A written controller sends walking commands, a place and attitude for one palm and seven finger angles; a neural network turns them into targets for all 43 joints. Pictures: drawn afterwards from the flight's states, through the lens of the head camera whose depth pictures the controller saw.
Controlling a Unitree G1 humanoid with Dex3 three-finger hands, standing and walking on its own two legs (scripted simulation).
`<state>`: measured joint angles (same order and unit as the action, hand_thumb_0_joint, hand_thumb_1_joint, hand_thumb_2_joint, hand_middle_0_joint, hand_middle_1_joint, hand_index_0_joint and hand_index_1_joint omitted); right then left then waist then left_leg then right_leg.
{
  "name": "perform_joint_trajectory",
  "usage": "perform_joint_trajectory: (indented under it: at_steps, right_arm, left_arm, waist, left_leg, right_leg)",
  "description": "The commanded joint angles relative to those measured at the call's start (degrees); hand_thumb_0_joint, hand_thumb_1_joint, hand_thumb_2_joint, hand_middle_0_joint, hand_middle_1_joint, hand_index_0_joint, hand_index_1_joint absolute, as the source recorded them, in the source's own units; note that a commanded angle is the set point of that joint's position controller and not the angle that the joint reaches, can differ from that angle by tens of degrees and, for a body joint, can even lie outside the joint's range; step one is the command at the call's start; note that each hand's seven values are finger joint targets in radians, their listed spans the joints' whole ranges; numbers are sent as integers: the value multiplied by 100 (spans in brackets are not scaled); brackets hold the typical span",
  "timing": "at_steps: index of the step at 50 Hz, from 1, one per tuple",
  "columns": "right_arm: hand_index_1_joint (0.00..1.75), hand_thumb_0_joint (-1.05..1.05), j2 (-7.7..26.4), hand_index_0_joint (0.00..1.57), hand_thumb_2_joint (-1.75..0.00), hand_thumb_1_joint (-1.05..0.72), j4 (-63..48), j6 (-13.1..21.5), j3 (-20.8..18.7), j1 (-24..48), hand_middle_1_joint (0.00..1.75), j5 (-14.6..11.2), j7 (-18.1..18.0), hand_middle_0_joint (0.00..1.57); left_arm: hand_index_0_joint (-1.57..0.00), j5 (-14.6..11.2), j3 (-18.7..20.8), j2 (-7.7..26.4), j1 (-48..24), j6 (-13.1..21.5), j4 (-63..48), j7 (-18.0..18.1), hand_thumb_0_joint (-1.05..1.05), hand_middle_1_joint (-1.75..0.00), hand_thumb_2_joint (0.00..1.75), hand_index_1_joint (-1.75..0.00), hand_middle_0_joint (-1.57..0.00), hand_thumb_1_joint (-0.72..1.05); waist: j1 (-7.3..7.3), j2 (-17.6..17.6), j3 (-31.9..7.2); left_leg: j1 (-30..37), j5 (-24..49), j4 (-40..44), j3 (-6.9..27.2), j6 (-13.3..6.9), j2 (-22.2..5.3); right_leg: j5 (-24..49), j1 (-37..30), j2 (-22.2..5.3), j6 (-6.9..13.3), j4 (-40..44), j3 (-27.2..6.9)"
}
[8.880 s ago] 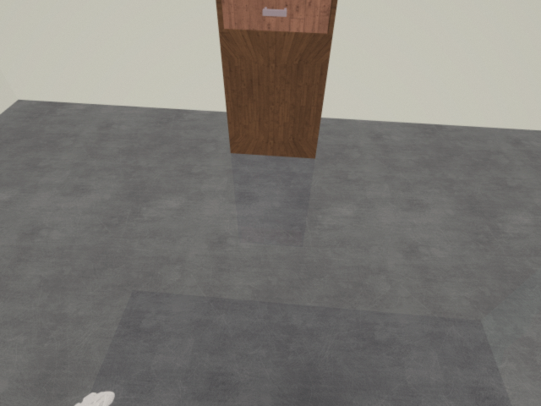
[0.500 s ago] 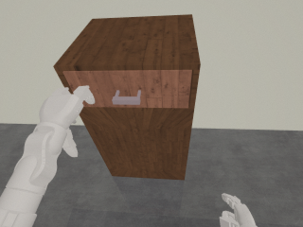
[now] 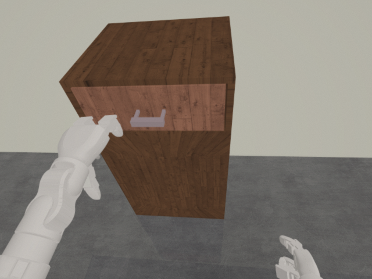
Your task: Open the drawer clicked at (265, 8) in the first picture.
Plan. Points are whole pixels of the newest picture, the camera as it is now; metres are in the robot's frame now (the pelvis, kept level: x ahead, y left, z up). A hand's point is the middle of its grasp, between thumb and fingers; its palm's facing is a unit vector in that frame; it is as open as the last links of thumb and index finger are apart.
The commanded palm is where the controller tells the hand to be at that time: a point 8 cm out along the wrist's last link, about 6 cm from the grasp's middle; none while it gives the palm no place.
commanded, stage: move the hooked fingers above the handle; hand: left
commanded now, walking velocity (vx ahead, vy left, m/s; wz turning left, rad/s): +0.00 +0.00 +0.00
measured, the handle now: (149, 117) +0.55 +0.20 +0.02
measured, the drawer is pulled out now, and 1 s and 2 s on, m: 0.00 0.00 0.00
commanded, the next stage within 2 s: none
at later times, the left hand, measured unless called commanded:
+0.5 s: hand (122, 139) +0.39 +0.21 +0.10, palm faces +0.00 -0.08 -1.00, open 13.9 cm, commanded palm +0.37 +0.23 +0.17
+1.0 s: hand (136, 128) +0.44 +0.19 +0.08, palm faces +0.00 -0.06 -1.00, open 13.8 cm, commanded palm +0.43 +0.21 +0.15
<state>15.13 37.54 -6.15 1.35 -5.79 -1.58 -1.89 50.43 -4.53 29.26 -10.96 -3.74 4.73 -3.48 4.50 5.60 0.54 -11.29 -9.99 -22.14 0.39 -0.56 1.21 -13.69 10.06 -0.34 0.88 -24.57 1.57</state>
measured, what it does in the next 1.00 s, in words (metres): stands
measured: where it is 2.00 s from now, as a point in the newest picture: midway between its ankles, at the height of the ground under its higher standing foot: outside the picture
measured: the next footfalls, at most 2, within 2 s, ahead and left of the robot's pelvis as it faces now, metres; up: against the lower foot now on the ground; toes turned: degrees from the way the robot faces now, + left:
none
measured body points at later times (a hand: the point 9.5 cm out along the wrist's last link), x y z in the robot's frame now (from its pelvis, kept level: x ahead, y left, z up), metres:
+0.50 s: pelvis +0.03 +0.00 +0.00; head +0.06 -0.04 +0.44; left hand +0.38 +0.21 +0.15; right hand +0.20 -0.24 -0.13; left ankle +0.02 +0.12 -0.74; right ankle +0.00 -0.11 -0.74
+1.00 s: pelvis +0.03 +0.01 -0.01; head +0.07 -0.02 +0.44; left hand +0.43 +0.19 +0.14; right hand +0.17 -0.24 -0.14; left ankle +0.02 +0.12 -0.74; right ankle +0.00 -0.11 -0.74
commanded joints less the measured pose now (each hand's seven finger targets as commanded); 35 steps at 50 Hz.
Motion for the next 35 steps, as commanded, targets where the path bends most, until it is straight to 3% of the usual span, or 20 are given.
perform_joint_trajectory:
  at_steps: [1, 3, 7, 8, 10, 13, 16, 17, 19, 21, 22, 26, 28, 31, 35]
  right_arm:
    - [30, 0, 574, 20, -90, -90, -782, 293, -223, 676, 30, 14, -94, 20]
    - [30, 0, 513, 20, -90, -90, -785, 328, -249, 611, 30, 31, -97, 20]
    - [30, 0, 526, 20, -90, -90, -730, 291, -278, 514, 30, 17, -69, 20]
    - [30, 0, 556, 20, -90, -90, -702, 263, -298, 472, 30, 9, -58, 20]
    - [30, 0, 565, 20, -90, -90, -749, 192, -300, 503, 30, 1, -33, 20]
    - [30, 0, 626, 20, -90, -90, -776, 125, -317, 469, 30, -17, -15, 20]
    - [30, 0, 643, 20, -90, -90, -908, 118, -363, 456, 30, 7, 17, 20]
    - [30, 0, 625, 20, -90, -90, -910, 114, -377, 428, 30, 14, 12, 20]
    - [30, 0, 602, 20, -90, -90, -906, 102, -395, 372, 30, 20, 13, 20]
    - [30, 0, 637, 20, -90, -90, -824, 112, -408, 258, 30, 23, -3, 20]
    - [30, 0, 612, 20, -90, -90, -804, 106, -397, 229, 30, 16, -6, 20]
    - [30, 0, 618, 20, -90, -90, -691, 83, -434, 143, 30, 8, 9, 20]
    - [30, 0, 556, 20, -90, -90, -681, 70, -432, 125, 30, 1, 40, 20]
    - [30, 0, 615, 20, -90, -90, -661, 40, -447, 91, 30, -17, 58, 20]
    - [30, 0, 629, 20, -90, -90, -736, -41, -458, 46, 30, -29, 61, 20]
  left_arm:
    - [-30, 89, 1023, 1593, -2519, 334, -880, 330, 0, -120, 30, -120, -30, -50]
    - [-30, 84, 987, 1496, -2574, 475, -965, 449, 0, -120, 30, -120, -30, -50]
    - [-30, 92, 955, 1364, -2550, 409, -491, 591, 0, -120, 30, -120, -30, -50]
    - [-30, 103, 1068, 1460, -2447, 354, -336, 616, 0, -120, 30, -120, -30, -50]
    - [-30, 133, 823, 1233, -2413, 200, -240, 582, 0, -120, 30, -120, -30, -50]
    - [-30, 147, 728, 1201, -2327, 38, -52, 456, 0, -120, 30, -120, -30, -50]
    - [-30, 146, 590, 1100, -2493, 108, -576, 344, 0, -120, 30, -120, -30, -50]
    - [-30, 152, 660, 1177, -2400, 149, -658, 345, 0, -120, 30, -120, -30, -50]
    - [-30, 145, 476, 972, -2528, 232, -825, 365, 0, -120, 30, -120, -30, -50]
    - [-30, 163, 789, 1265, -2615, 293, -603, 471, 0, -120, 30, -120, -30, -50]
    - [-30, 177, 711, 1186, -2744, 318, -575, 530, 0, -120, 30, -120, -30, -50]
    - [-30, 287, 1089, 1493, -2921, 271, -375, 842, 0, -120, 30, -120, -30, -50]
    - [-30, 311, 871, 1236, -2993, 152, -241, 954, 0, -120, 30, -120, -30, -50]
    - [-30, 363, 761, 1157, -2991, -70, 132, 934, 0, -120, 30, -120, -30, -50]
    - [-30, 378, 91, 651, -3255, -297, 206, 678, 0, -120, 30, -120, -30, -50]
  waist:
    - [-88, -530, -1191]
    - [-26, -304, -1498]
    - [-35, -358, -1526]
    - [-21, -420, -1517]
    - [-35, -454, -1533]
    - [-71, -691, -1540]
    - [-81, -633, -2001]
    - [-62, -538, -2061]
    - [-127, -506, -2033]
    - [-132, -638, -1948]
    - [-139, -608, -1900]
    - [-64, -440, -2130]
    - [-82, -331, -2161]
    - [-142, -480, -2177]
    - [-320, -518, -2162]
  left_leg:
    - [305, 492, 138, -118, -154, 127]
    - [414, 711, 84, -125, -157, 145]
    - [287, 1032, -13, -162, -135, 139]
    - [220, 1092, -26, -185, -132, 128]
    - [185, 1176, -63, -229, -137, 141]
    - [92, 1239, -105, -247, -158, 133]
    - [300, 1647, -223, -197, -189, 144]
    - [328, 1760, -262, -202, -195, 144]
    - [409, 1866, -329, -180, -200, 138]
    - [335, 1814, -350, -154, -189, 112]
    - [288, 1787, -348, -155, -183, 123]
    - [289, 2080, -433, -170, -148, 103]
    - [305, 2141, -457, -174, -131, 93]
    - [290, 2191, -488, -182, -137, 71]
    - [395, 2199, -537, -143, -151, 35]
  right_leg:
    - [408, -257, 61, 28, 508, -163]
    - [659, -370, 36, 51, 398, -152]
    - [1121, -386, 31, 57, 278, -130]
    - [1242, -416, 32, 57, 245, -133]
    - [1438, -413, 15, 49, 194, -135]
    - [1645, -451, 14, 30, 135, -152]
    - [2086, -574, 45, 44, -27, -130]
    - [2194, -577, 38, 47, -85, -133]
    - [2250, -389, 62, 48, -137, -114]
    - [2119, -319, 102, 58, -126, -95]
    - [2070, -265, 88, 59, -145, -95]
    - [2238, -318, 119, 101, -249, -94]
    - [2199, -256, 113, 114, -300, -60]
    - [2244, -219, 143, 109, -294, -55]
    - [2149, 7, 134, 97, -332, -11]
